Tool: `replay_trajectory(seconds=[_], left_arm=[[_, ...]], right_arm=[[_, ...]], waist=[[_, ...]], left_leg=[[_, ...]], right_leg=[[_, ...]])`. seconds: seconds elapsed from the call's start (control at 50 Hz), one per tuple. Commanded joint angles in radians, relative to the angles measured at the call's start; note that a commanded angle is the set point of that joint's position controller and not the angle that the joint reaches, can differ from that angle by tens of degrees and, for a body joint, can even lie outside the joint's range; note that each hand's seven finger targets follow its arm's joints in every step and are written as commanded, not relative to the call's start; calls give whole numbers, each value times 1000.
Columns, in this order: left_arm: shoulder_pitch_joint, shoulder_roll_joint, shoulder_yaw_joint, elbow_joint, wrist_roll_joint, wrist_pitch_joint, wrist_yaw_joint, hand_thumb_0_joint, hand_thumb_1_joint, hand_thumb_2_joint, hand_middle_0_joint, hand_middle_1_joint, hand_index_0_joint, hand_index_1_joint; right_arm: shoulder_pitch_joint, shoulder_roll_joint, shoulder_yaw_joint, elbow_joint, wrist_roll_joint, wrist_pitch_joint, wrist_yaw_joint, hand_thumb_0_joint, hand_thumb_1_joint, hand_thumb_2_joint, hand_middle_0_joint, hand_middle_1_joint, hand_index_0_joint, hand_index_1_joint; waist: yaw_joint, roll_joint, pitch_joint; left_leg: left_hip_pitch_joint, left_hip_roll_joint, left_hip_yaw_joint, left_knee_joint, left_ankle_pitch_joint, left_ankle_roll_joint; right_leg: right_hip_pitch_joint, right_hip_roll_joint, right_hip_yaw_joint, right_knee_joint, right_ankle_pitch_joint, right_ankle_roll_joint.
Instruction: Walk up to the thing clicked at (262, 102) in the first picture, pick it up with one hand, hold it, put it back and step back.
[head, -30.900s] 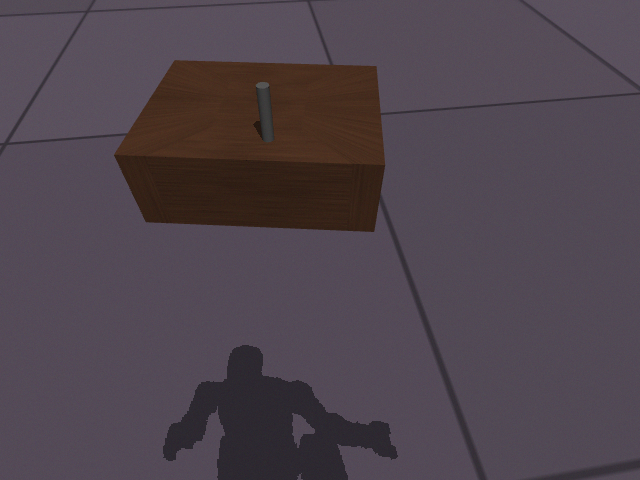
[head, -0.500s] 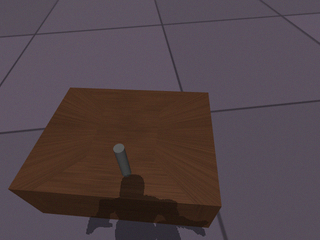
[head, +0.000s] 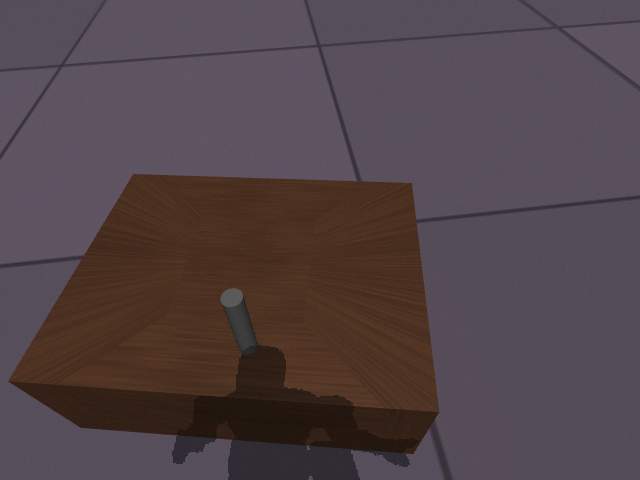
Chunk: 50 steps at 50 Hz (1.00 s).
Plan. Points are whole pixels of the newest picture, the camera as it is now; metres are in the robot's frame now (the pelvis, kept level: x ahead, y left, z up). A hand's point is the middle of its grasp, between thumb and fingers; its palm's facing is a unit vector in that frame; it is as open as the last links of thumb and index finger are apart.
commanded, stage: stand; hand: left
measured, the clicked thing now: (240, 324) +0.50 +0.20 -0.31
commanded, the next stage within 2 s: step back in 1.88 s
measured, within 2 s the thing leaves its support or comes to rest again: neither
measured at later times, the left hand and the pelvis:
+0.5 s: hand out of the picture +0.07 +0.25 -0.15, palm faces +0.00 -0.94 -0.35, open 7.3 cm; pelvis +0.00 +0.00 +0.00, yaw +0 degrees
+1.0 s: hand out of the picture +0.08 +0.25 -0.15, palm faces -0.01 -0.94 -0.35, open 7.3 cm; pelvis +0.00 +0.00 +0.00, yaw -1 degrees
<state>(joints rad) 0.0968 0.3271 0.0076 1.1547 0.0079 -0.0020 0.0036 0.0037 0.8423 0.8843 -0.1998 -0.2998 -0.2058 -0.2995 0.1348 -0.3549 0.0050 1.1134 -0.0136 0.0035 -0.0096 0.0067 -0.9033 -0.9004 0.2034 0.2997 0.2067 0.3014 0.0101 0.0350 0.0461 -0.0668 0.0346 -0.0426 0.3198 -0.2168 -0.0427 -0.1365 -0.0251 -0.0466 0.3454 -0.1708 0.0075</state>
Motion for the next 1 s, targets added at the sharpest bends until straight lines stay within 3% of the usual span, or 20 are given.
replay_trajectory(seconds=[0.0, 0.14, 0.26, 0.36, 0.54, 0.6, 0.76, 0.9, 0.98], left_arm=[[-45, 225, 42, -60, 4, -25, 13, 0, 900, 900, -200, -300, -200, -301], [-50, 228, 43, -67, 3, -29, 12, 0, 900, 900, -200, -300, -200, -301], [-45, 229, 44, -64, 6, -25, 10, 0, 900, 900, -200, -300, -200, -301], [-48, 227, 44, -72, 3, -29, 9, 0, 900, 900, -200, -300, -200, -301], [-41, 226, 42, -68, 2, -24, 6, 0, 900, 900, -200, -300, -200, -301], [-32, 228, 42, -71, 2, -26, 5, 0, 900, 900, -200, -300, -200, -301], [-33, 226, 39, -71, 2, -26, 6, 0, 900, 900, -200, -300, -200, -301], [-32, 228, 39, -74, -1, -31, 7, 0, 900, 900, -200, -300, -200, -301], [-32, 232, 41, -75, -2, -30, 8, 0, 900, 900, -200, -300, -200, -301]], right_arm=[[-32, -198, -45, -62, -3, -23, -10, 0, -900, -900, 200, 300, 200, 300], [-29, -193, -41, -63, -2, -22, -8, 0, -900, -900, 200, 300, 200, 300], [-26, -195, -44, -58, -3, -19, -5, 0, -900, -900, 200, 300, 200, 300], [-31, -197, -45, -61, -3, -24, -5, 0, -900, -900, 200, 300, 200, 300], [-31, -198, -44, -55, -2, -25, -5, 0, -900, -900, 200, 300, 200, 300], [-30, -202, -43, -57, -2, -28, -5, 0, -900, -900, 200, 300, 200, 300], [-32, -200, -44, -53, -2, -25, -4, 0, -900, -900, 200, 300, 200, 300], [-27, -202, -45, -54, -1, -27, -3, 0, -900, -900, 200, 300, 200, 300], [-34, -202, -47, -54, -1, -25, -4, 0, -900, -900, 200, 300, 200, 300]], waist=[[-6, -45, -80], [-7, -45, -82], [-7, -41, -37], [-8, -24, -70], [-3, -35, -46], [-6, -31, -60], [-3, -43, -40], [-8, -29, -71], [-6, -32, -68]], left_leg=[[-39, 88, -49, -44, 184, 46], [-41, 90, -44, -44, 207, 44], [-74, 85, -47, -62, 98, 49], [-61, 89, -44, -57, 145, 46], [-59, 90, -48, -68, 121, 46], [-47, 90, -43, -64, 144, 49], [-54, 90, -46, -62, 134, 47], [-38, 93, -38, -53, 171, 47], [-30, 94, -38, -54, 172, 47]], right_leg=[[72, -111, 90, -42, 174, -29], [82, -112, 87, -36, 208, -26], [50, -102, 94, -68, 54, -24], [74, -109, 98, -47, 143, -31], [54, -101, 96, -52, 90, -27], [56, -106, 101, -49, 139, -27], [46, -103, 100, -56, 100, -25], [70, -112, 105, -43, 193, -29], [61, -109, 102, -44, 181, -30]])
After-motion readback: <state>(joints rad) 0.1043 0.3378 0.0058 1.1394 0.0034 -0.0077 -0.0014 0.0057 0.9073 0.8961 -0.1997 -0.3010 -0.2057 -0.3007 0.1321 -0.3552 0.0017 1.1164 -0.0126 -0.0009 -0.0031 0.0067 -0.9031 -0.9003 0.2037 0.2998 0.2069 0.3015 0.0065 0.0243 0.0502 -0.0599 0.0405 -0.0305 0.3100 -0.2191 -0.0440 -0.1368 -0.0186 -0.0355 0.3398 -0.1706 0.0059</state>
